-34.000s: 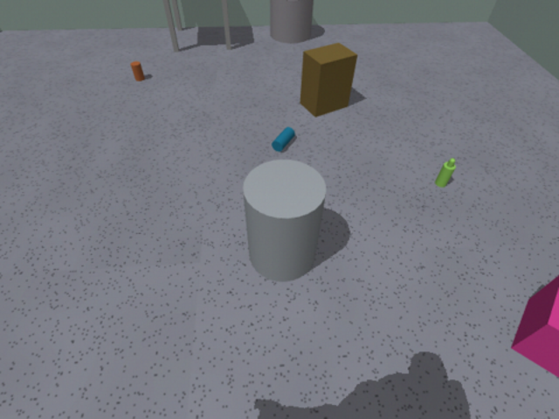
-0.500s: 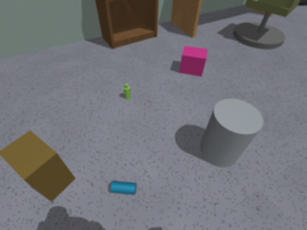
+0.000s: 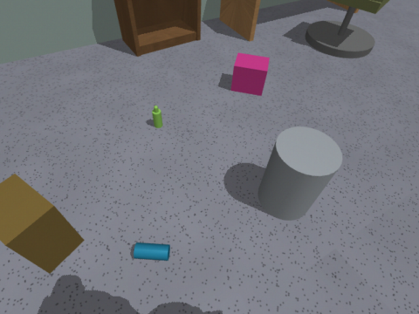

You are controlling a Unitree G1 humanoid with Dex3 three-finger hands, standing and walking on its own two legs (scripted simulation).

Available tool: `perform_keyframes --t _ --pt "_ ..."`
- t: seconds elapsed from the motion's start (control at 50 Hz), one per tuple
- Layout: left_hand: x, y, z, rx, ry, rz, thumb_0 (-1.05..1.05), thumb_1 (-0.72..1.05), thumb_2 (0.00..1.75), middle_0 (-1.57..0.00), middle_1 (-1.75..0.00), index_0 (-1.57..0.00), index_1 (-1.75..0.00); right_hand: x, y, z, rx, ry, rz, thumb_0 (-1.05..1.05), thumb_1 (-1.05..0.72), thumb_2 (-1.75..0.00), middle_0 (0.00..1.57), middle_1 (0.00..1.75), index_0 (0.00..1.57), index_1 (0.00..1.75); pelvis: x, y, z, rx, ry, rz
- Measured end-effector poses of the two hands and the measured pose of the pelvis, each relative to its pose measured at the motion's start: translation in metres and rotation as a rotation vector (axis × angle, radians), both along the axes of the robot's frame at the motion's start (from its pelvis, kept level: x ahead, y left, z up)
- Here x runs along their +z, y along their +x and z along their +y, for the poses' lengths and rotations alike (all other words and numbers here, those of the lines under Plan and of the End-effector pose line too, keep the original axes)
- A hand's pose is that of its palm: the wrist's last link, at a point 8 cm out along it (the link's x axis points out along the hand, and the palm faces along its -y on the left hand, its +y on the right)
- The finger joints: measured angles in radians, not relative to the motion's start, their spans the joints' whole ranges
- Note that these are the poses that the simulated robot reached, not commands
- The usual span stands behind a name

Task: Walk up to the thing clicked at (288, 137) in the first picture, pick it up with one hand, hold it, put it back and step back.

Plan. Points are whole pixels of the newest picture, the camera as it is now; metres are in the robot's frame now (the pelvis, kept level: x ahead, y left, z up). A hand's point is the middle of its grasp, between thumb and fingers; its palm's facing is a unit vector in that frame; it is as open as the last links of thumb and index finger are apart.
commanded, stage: walk up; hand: left
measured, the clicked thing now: (152, 251) +0.49 +0.24 -0.74
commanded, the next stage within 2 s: stand in 1.50 s
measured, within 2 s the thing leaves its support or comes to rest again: neither
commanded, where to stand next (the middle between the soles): +0.08 -0.04 m, yaw +1 degrees
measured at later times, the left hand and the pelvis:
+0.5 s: hand out of the picture +0.14 +0.20 -0.15, palm faces +0.02 -0.95 -0.30, open 7.3 cm; pelvis +0.05 -0.05 +0.00, yaw +1 degrees
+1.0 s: hand out of the picture +0.12 +0.22 -0.14, palm faces +0.02 -0.94 -0.34, open 7.4 cm; pelvis +0.05 -0.04 +0.01, yaw +1 degrees
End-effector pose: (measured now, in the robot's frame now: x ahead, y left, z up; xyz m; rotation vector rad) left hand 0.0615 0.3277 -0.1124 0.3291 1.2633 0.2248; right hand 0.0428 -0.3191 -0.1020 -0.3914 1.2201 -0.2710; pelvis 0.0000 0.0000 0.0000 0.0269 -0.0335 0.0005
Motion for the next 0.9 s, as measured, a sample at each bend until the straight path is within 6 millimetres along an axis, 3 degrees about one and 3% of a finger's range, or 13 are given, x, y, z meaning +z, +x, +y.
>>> perform_keyframes --t 0.06,0.12,0.22,0.3,0.46,0.66,0.78,0.9 --pt "-0.003 0.005 -0.017 -0.021 0.020 0.000 0.00 0.91 0.90 -0.21 -0.30 -0.20 -0.30 -0.009 -0.002 -0.031 -0.020 -0.015 0.020 0.00 -0.90 -0.90 0.21 0.30 0.21 0.30 -0.009 0.006 -0.018 -0.014 -0.008 -0.014" --pt "-0.004 0.006 -0.039 -0.025 0.018 0.005 0.00 0.91 0.90 -0.20 -0.30 -0.20 -0.30 -0.014 0.004 -0.048 -0.039 -0.015 0.035 0.00 -0.90 -0.90 0.20 0.30 0.20 0.30 -0.010 0.012 -0.031 -0.011 -0.029 -0.020" --pt "-0.004 0.015 -0.069 -0.018 -0.018 -0.016 0.00 0.91 0.90 -0.21 -0.30 -0.21 -0.30 -0.013 0.023 -0.048 -0.008 0.015 0.036 0.00 -0.90 -0.90 0.20 0.30 0.20 0.30 -0.005 0.021 -0.041 -0.001 -0.035 -0.011" --pt "-0.012 0.030 -0.080 -0.012 -0.047 -0.055 0.00 0.90 0.90 -0.21 -0.30 -0.21 -0.30 -0.015 0.038 -0.039 0.028 0.035 0.037 0.00 -0.90 -0.90 0.20 0.30 0.20 0.30 -0.006 0.028 -0.044 0.017 -0.043 -0.006" --pt "-0.010 0.064 -0.087 0.000 -0.075 -0.100 0.01 0.90 0.90 -0.21 -0.30 -0.21 -0.30 -0.009 0.073 -0.017 0.055 0.094 0.002 0.00 -0.90 -0.90 0.20 0.30 0.20 0.30 0.002 0.044 -0.047 0.023 -0.034 -0.007" --pt "0.010 0.083 -0.071 0.004 -0.012 -0.122 0.00 0.91 0.90 -0.21 -0.30 -0.21 -0.30 -0.002 0.123 -0.012 0.073 0.116 -0.097 0.00 -0.90 -0.90 0.20 0.30 0.20 0.30 0.009 0.051 -0.045 0.022 -0.032 -0.008" --pt "0.015 0.079 -0.064 0.013 0.005 -0.117 0.00 0.91 0.90 -0.21 -0.30 -0.21 -0.30 0.000 0.127 -0.013 0.076 0.114 -0.099 0.00 -0.90 -0.90 0.20 0.30 0.20 0.30 0.011 0.051 -0.043 0.021 -0.030 -0.010" --pt "0.011 0.065 -0.063 0.018 -0.004 -0.083 0.00 0.91 0.90 -0.21 -0.30 -0.21 -0.30 -0.001 0.115 -0.012 0.065 0.111 -0.067 0.00 -0.90 -0.90 0.20 0.30 0.20 0.30 0.012 0.049 -0.041 0.018 -0.031 -0.012"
